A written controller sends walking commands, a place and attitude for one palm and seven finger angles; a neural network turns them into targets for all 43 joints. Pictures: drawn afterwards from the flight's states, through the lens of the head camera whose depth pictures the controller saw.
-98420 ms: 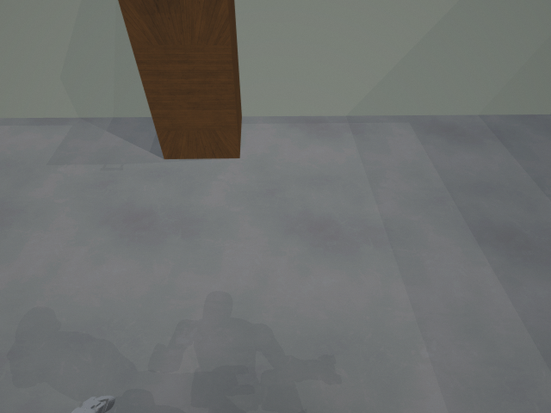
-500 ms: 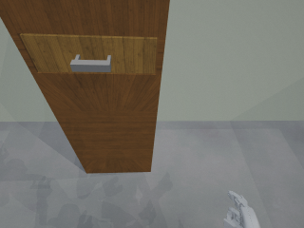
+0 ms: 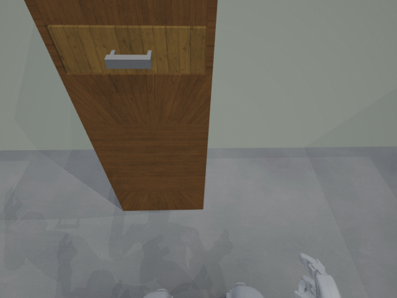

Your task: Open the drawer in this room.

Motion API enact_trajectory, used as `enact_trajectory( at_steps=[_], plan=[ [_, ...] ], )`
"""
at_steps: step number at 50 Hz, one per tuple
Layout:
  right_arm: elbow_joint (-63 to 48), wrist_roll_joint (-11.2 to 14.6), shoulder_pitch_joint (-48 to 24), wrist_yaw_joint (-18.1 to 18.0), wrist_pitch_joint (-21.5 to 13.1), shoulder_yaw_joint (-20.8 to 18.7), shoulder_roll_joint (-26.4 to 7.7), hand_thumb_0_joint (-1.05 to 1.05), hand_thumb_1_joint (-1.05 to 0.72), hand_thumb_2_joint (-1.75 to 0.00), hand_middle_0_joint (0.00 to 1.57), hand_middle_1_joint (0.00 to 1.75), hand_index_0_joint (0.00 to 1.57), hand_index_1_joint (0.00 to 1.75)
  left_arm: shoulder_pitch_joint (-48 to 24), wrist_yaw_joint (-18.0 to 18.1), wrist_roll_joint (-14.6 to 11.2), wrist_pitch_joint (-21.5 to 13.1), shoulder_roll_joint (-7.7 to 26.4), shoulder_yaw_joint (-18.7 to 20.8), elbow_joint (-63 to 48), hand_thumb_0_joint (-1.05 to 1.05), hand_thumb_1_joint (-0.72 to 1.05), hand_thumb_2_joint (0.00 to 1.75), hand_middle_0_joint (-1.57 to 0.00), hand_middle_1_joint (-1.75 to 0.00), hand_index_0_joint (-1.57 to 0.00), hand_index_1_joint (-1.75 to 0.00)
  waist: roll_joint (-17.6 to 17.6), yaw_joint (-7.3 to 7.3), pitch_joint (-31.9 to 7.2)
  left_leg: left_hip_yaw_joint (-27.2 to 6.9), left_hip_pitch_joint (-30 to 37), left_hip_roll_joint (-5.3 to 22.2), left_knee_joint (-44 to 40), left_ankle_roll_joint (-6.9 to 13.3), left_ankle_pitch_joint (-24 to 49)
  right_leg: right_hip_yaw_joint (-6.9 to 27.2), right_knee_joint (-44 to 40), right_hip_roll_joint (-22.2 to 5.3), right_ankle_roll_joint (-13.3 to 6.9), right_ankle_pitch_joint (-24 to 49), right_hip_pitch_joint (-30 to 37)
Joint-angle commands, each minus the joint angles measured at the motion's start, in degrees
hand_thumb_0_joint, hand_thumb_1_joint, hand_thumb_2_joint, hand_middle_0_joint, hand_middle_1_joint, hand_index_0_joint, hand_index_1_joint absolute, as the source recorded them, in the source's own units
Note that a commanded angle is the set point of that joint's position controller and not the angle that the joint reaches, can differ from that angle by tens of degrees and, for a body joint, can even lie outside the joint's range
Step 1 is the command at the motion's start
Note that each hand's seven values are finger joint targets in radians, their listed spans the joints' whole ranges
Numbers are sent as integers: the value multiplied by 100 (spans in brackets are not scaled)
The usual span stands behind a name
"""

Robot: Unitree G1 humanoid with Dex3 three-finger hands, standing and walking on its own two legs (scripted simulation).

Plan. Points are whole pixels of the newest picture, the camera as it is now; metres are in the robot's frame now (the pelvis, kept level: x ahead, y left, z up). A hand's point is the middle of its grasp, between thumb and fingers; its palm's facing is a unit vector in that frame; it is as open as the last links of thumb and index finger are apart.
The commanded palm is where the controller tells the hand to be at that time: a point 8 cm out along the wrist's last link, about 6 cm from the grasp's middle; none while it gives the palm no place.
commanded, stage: step back with the hand held close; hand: left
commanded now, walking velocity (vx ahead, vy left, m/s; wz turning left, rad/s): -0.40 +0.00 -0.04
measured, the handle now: (130, 57) +0.64 +0.19 +0.16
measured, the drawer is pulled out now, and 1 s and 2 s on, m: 0.00 0.00 0.00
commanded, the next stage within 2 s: stop stepping back and stand still in 0.30 s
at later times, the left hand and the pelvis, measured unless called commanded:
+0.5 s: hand out of the picture +0.09 +0.18 +0.33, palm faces +0.49 -0.71 -0.51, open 7.4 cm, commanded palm +0.02 +0.26 +0.35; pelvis -0.12 -0.01 +0.02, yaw -1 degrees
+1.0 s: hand out of the picture -0.03 +0.22 +0.33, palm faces +0.52 -0.79 -0.33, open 7.4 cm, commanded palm -0.08 +0.28 +0.35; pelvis -0.22 +0.00 +0.02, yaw -1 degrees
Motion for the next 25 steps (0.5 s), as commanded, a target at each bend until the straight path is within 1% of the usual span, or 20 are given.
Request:
enact_trajectory(
  at_steps=[1,2,3,4,6,8,9,10,11,12,13,14,16,17,19,20,22,23,24,25],
  plan=[
    [-702,-97,-451,-133,-569,-406,-464,0,-90,-90,20,30,20,30,-1069,302,-135,-518,1705,1112,-1266,0,90,90,-20,-30,-20,-30,1051,90,-1130,-2052,-555,1936,-2491,821,-1144,627,2981,310,37,-1067,717],
    [-577,-1,-467,-70,-603,-484,-550,0,-90,-90,20,30,20,30,-835,262,-177,-459,1544,1049,-864,0,90,90,-20,-30,-20,-30,892,135,-1183,-1519,-203,1676,-2204,662,-906,495,2566,317,62,-1081,700],
    [-561,62,-490,-12,-639,-521,-568,0,-90,-90,20,30,20,30,-822,248,-178,-380,1497,1034,-634,0,90,90,-20,-30,-20,-30,1046,175,-1154,-1120,-55,1458,-2072,516,-897,244,2110,300,79,-1161,739],
    [-559,70,-486,-28,-699,-508,-545,0,-90,-90,20,30,20,30,-1000,258,-210,-351,1538,1062,-542,0,90,90,-20,-30,-20,-30,1232,179,-1099,-1002,90,1353,-1982,467,-733,102,1497,238,89,-1194,816],
    [-388,63,-378,23,-750,-398,-508,0,-90,-90,20,30,20,30,-1228,206,-231,-313,1373,809,-70,0,90,90,-20,-30,-20,-30,1338,110,-999,-1126,347,1353,-2037,342,-164,-105,149,252,55,-1251,1198],
    [-279,92,-358,56,-796,-351,-598,0,-90,-90,20,30,20,30,-1578,103,-232,-313,1398,635,332,0,90,90,-20,-30,-20,-30,1197,137,-944,-1045,357,1246,-1751,129,47,-91,-1258,183,-54,-484,1786],
    [-243,118,-305,79,-783,-338,-574,0,-90,-90,20,30,20,30,-1679,44,-175,-305,1391,496,438,0,90,90,-20,-30,-20,-30,759,103,-868,-801,481,969,-1150,-42,-2,313,-2007,-199,-232,247,1716],
    [-279,167,-335,92,-760,-306,-472,0,-90,-90,20,30,20,30,-1815,17,-156,-317,1618,494,409,0,90,90,-20,-30,-20,-30,-532,50,-791,-337,394,414,-120,-335,-396,1431,-2733,-1091,-551,1161,1452],
    [-294,201,-514,57,-739,-290,-484,0,-90,-90,20,30,20,30,-1917,26,-167,-330,1884,587,465,0,90,90,-20,-30,-20,-30,-1138,153,-649,-193,-26,-2,1279,-497,-1131,2146,-2892,-1982,-845,2504,1212],
    [-313,175,-569,33,-728,-253,-512,0,-90,-90,20,30,20,30,-1820,55,-162,-371,1882,682,535,0,90,90,-20,-30,-20,-30,-779,201,-689,-416,-447,21,2005,-464,-1307,1716,-2567,-2060,-795,4250,1581],
    [-425,306,-664,28,-703,-356,-522,0,-90,-90,20,30,20,30,-1354,13,-173,-252,1612,565,45,0,90,90,-20,-30,-20,-30,-1179,220,-891,-574,-476,-7,2322,-443,-1216,1310,-2149,-1801,-536,5088,1846],
    [-557,268,-772,5,-691,-324,-494,0,-90,-90,20,30,20,30,-809,6,-182,-212,1817,892,-123,0,90,90,-20,-30,-20,-30,-1320,301,-952,-466,-632,-25,2309,-428,-1166,1185,-1861,-1738,-622,5548,2104],
    [-690,234,-764,-66,-584,-179,-300,0,-90,-90,20,30,20,30,114,-66,-196,-269,1566,884,-395,0,90,90,-20,-30,-20,-30,-1169,376,-945,-193,-450,10,1542,-445,-1001,687,-1718,-1453,-649,5608,2333],
    [-711,202,-793,-100,-532,-135,-265,0,-90,-90,20,30,20,30,315,-56,-200,-306,1583,964,-514,0,90,90,-20,-30,-20,-30,-1048,381,-987,-38,-261,-16,1015,-449,-939,624,-1714,-1309,-656,5501,2315],
    [-698,198,-805,-173,-487,-171,-314,0,-90,-90,20,30,20,30,323,12,-200,-404,1751,1101,-919,0,90,90,-20,-30,-20,-30,-928,339,-959,51,65,22,50,-419,-846,757,-1638,-1264,-688,5438,2397],
    [-679,155,-683,-199,-485,-148,-298,0,-90,-90,20,30,20,30,428,36,-209,-416,1588,1029,-927,0,90,90,-20,-30,-20,-30,-923,277,-1131,27,278,-13,-460,-406,-598,826,-1580,-1140,-615,5383,2429],
    [-642,85,-350,-210,-472,-273,-458,0,-90,-90,20,30,20,30,448,163,-233,-438,1625,1146,-1226,0,90,90,-20,-30,-20,-30,-473,80,-1579,-45,1228,73,-1434,-318,685,674,-1365,-807,-309,4256,2430],
    [-663,50,-353,-215,-523,-364,-612,0,-90,-90,20,30,20,30,397,221,-259,-489,1688,1215,-1553,0,90,90,-20,-30,-20,-30,193,104,-1772,-646,1560,625,-1769,-102,1907,515,-1047,-445,-79,3234,2219],
    [-754,62,-436,-211,-562,-453,-686,0,-90,-90,20,30,20,30,429,261,-242,-580,1875,1358,-1928,0,90,90,-20,-30,-20,-30,938,238,-1965,-1220,2050,1207,-1617,91,2931,352,-839,-137,45,1755,1734],
    [-744,85,-406,-162,-593,-437,-645,0,-90,-90,20,30,20,30,559,245,-272,-638,1916,1452,-1780,0,90,90,-20,-30,-20,-30,1108,290,-2059,-1140,2178,1378,-1516,157,3404,323,-781,3,21,524,1472]
  ],
)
